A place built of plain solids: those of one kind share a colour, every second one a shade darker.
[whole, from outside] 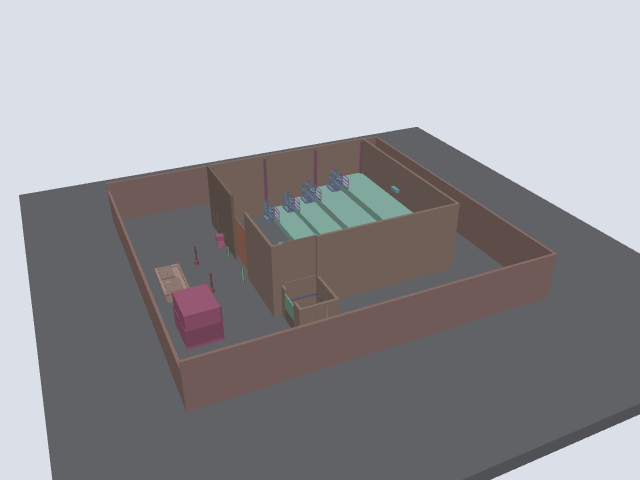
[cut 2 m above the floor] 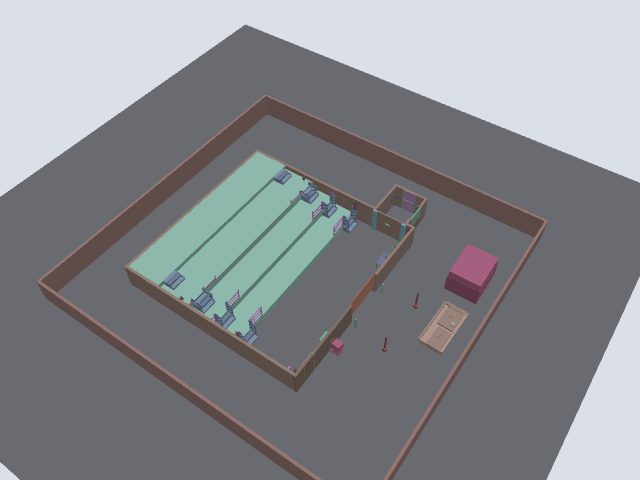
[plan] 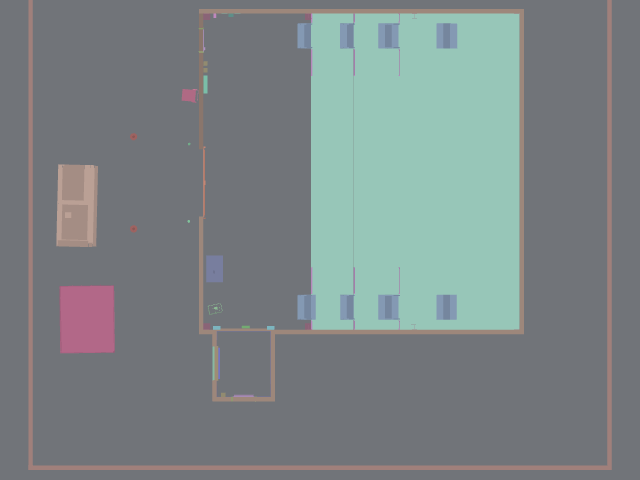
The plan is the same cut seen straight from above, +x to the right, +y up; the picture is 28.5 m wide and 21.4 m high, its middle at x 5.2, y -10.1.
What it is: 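A works' training theatre; one tall room, parted across its whole breadth into a front floor behind the doors, 3 rows toward the back wall and a gangway along that wall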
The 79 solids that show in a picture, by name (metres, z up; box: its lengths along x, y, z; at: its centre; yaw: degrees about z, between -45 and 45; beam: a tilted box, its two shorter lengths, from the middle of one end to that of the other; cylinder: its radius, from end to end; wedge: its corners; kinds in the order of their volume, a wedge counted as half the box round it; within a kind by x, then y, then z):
{
 "raised_floor_bank_1": {"box": [1.9, 14.1, 0.58], "at": [5.75, -7.05, 0.24]},
 "raised_floor_bank_2": {"box": [2.0, 14.1, 1.1], "at": [7.7, -7.05, 0.5]},
 "raised_floor_bank_3": {"box": [2.6, 14.1, 1.7], "at": [10.0, -7.05, 0.8]},
 "raised_floor_bank_4": {"box": [2.8, 14.1, 2.3], "at": [12.7, -7.05, 1.1]},
 "yard_bound_1": {"box": [0.2, 24.81, 2.95], "at": [-7.7, -7.95, 1.43]},
 "yard_bound_2": {"box": [26.01, 0.2, 3.65], "at": [5.2, -20.26, 1.77]},
 "yard_bound_3": {"box": [26.01, 0.2, 3.65], "at": [5.2, 4.35, 1.77]},
 "yard_bound_4": {"box": [0.2, 24.81, 3.65], "at": [18.11, -7.95, 1.77]},
 "wall_1": {"box": [0.2, 5.26, 5.55], "at": [-0.1, -11.68, 2.73]},
 "wall_2": {"box": [0.2, 6.26, 5.55], "at": [-0.1, -2.92, 2.73]},
 "wall_3": {"box": [0.8, 0.2, 5.55], "at": [0.2, -14.2, 2.73]},
 "wall_4": {"box": [0.2, 0.96, 2.45], "at": [0.5, -16.82, 1.18]},
 "wall_5": {"box": [0.2, 1.51, 0.95], "at": [0.5, -15.6, 0.42]},
 "wall_6": {"box": [0.2, 0.76, 2.45], "at": [0.5, -14.47, 1.18]},
 "wall_7": {"box": [2.8, 0.2, 2.45], "at": [1.8, -17.2, 1.18]},
 "wall_8": {"box": [2.4, 0.06, 2.45], "at": [1.8, -14.13, 1.18]},
 "wall_9": {"box": [2.52, 0.06, 5.55], "at": [1.8, -14.07, 2.73]},
 "wall_10": {"box": [0.2, 3.2, 2.45], "at": [3.1, -15.7, 1.18]},
 "wall_11": {"box": [14.5, 0.2, 5.55], "at": [7.05, 0.1, 2.73]},
 "wall_12": {"box": [11.3, 0.2, 5.55], "at": [8.65, -14.2, 2.73]},
 "wall_13": {"box": [0.2, 14.5, 5.55], "at": [14.2, -7.05, 2.73]},
 "beyond_container_1": {"box": [0.02, 3.0, 1.48], "at": [-6.37, -13.65, 0.68], "yaw": 0.7},
 "beyond_container_2": {"box": [2.44, 0.037, 1.48], "at": [-5.2, -12.15, 0.68], "yaw": 0.7},
 "beyond_container_3": {"box": [2.32, 2.93, 2.59], "at": [-5.18, -13.62, 1.24], "yaw": 0.7},
 "beyond_container_4": {"box": [2.44, 0.02, 1.48], "at": [-5.17, -15.11, 0.68], "yaw": 0.7},
 "beyond_container_5": {"box": [2.44, 0.08, 0.23], "at": [-5.17, -15.1, 0.06], "yaw": 0.7},
 "beyond_container_6": {"box": [0.08, 3.0, 0.23], "at": [-4.0, -13.63, 0.06], "yaw": 0.7},
 "beyond_container_7": {"box": [0.08, 0.08, 2.64], "at": [-3.99, -15.09, 1.26], "yaw": 0.7},
 "beyond_skip_1": {"box": [0.06, 3.6, 0.022], "at": [-6.48, -8.55, 1.23], "yaw": -1.3},
 "beyond_skip_2": {"box": [0.21, 1.59, 0.12], "at": [-6.43, -9.29, 1.15], "yaw": -1.3},
 "beyond_skip_3": {"box": [0.18, 1.72, 0.12], "at": [-6.4, -7.6, 1.16], "yaw": -1.3},
 "beyond_skip_4": {"box": [1.41, 0.28, 0.12], "at": [-5.84, -10.26, 1.16], "yaw": -1.3},
 "beyond_skip_5": {"box": [0.98, 1.59, 0.12], "at": [-5.8, -7.54, 1.15], "yaw": -1.3},
 "beyond_skip_6": {"box": [1.15, 1.56, 0.12], "at": [-5.74, -9.31, 1.15], "yaw": -1.3},
 "beyond_skip_7": {"box": [0.39, 0.76, 0.11], "at": [-5.63, -7.96, 1.2], "yaw": -1.3},
 "beyond_skip_8": {"box": [1.66, 3.36, 0.49], "at": [-5.62, -8.57, 0.85], "yaw": -1.3},
 "beyond_skip_9": {"box": [0.15, 3.6, 0.12], "at": [-4.81, -8.59, 1.16], "yaw": -1.3},
 "door_landing_1": {"box": [0.32, 1.12, 0.23], "at": [4.36, -13.1, 0.06]},
 "door_landing_2": {"box": [0.32, 1.12, 0.23], "at": [4.36, -1.0, 0.06]},
 "door_landing_3": {"box": [0.32, 1.12, 0.4], "at": [4.66, -13.1, 0.15]},
 "door_landing_4": {"box": [0.32, 1.12, 0.4], "at": [4.66, -1.0, 0.15]},
 "door_landing_5": {"box": [0.21, 1.12, 0.18], "at": [4.9, -13.1, 0.44]},
 "door_landing_6": {"box": [0.32, 1.12, 0.17], "at": [6.26, -13.1, 0.62]},
 "door_landing_7": {"box": [0.32, 1.12, 0.17], "at": [6.26, -1.0, 0.62]},
 "door_landing_8": {"box": [0.32, 1.12, 0.35], "at": [6.56, -13.1, 0.7]},
 "door_landing_9": {"box": [0.32, 1.12, 0.35], "at": [6.56, -1.0, 0.7]},
 "door_landing_10": {"box": [0.32, 1.12, 0.15], "at": [7.96, -13.1, 1.12]},
 "door_landing_11": {"box": [0.32, 1.12, 0.15], "at": [7.96, -1.0, 1.12]},
 "door_landing_12": {"box": [0.32, 1.12, 0.3], "at": [8.26, -13.1, 1.2]},
 "door_landing_13": {"box": [0.32, 1.12, 0.3], "at": [8.26, -1.0, 1.2]},
 "door_landing_14": {"box": [0.32, 1.12, 0.45], "at": [8.56, -13.1, 1.27]},
 "door_landing_15": {"box": [0.32, 1.12, 0.45], "at": [8.56, -1.0, 1.27]},
 "door_landing_16": {"box": [0.32, 1.12, 0.15], "at": [10.56, -13.1, 1.73]},
 "door_landing_17": {"box": [0.32, 1.12, 0.15], "at": [10.56, -1.0, 1.73]},
 "door_landing_18": {"box": [0.32, 1.12, 0.3], "at": [10.86, -13.1, 1.8]},
 "door_landing_19": {"box": [0.32, 1.12, 0.3], "at": [10.86, -1.0, 1.8]},
 "door_landing_20": {"box": [0.32, 1.12, 0.45], "at": [11.16, -13.1, 1.88]},
 "door_landing_21": {"box": [0.32, 1.12, 0.45], "at": [11.16, -1.0, 1.88]},
 "pier_1": {"box": [0.34, 0.17, 5.55], "at": [0.6, -14.02, 2.73]},
 "pier_2": {"box": [0.34, 0.17, 5.55], "at": [3.0, -14.02, 2.73]},
 "sectional_door_1": {"box": [0.042, 3.08, 3.37], "at": [0.01, -7.55, 2.02]},
 "sectional_door_2": {"box": [0.044, 2.92, 0.06], "at": [0.06, -7.55, 0.46]},
 "beyond_wheeled_bin_1": {"box": [0.51, 0.48, 1.08], "at": [-0.65, -3.65, 0.48], "yaw": -5.0},
 "beyond_wheeled_bin_2": {"box": [0.6, 0.53, 0.4], "at": [-0.65, -3.65, 0.82], "yaw": -5.0},
 "window_pane_1": {"box": [0.1, 1.5, 1.16], "at": [0.45, -15.6, 1.47]},
 "distribution_board_1": {"box": [0.18, 0.8, 0.7], "at": [0.09, -3.17, 1.5]},
 "door_leaf_1": {"box": [1.0, 0.044, 2.15], "at": [1.8, -17.1, 1.02]},
 "steel_column_1": {"box": [0.34, 0.34, 0.07], "at": [0.14, -13.98, -0.02]},
 "steel_column_2": {"box": [0.34, 0.34, 0.07], "at": [0.14, -0.12, -0.02]},
 "steel_column_3": {"box": [0.34, 0.34, 0.07], "at": [4.7, -13.98, -0.02]},
 "steel_column_4": {"box": [0.22, 0.014, 5.35], "at": [4.7, -0.22, 2.62]},
 "steel_column_5": {"box": [0.22, 0.014, 5.35], "at": [4.7, -0.02, 2.62]},
 "steel_column_6": {"box": [0.22, 0.014, 5.35], "at": [9.4, -0.22, 2.62]},
 "steel_column_7": {"box": [0.22, 0.014, 5.35], "at": [13.96, -0.22, 2.62]},
 "radiator_1": {"box": [0.1, 1.4, 0.5], "at": [0.69, -15.6, 0.4]},
 "mess_table_1": {"box": [0.75, 1.2, 0.029], "at": [0.5, -11.39, 0.73]},
 "low_rail_1": {"box": [2.4, 0.024, 0.16], "at": [1.8, -14.17, 0.9]},
 "low_rail_2": {"box": [0.024, 2.31, 0.16], "at": [2.99, -15.31, 0.9]},
 "window_1": {"box": [0.23, 1.56, 0.024], "at": [0.55, -15.6, 0.89]}
}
